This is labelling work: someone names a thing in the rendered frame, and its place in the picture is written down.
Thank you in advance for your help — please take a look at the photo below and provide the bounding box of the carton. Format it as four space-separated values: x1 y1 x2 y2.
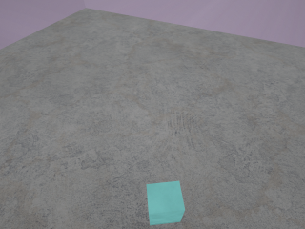
146 180 185 225

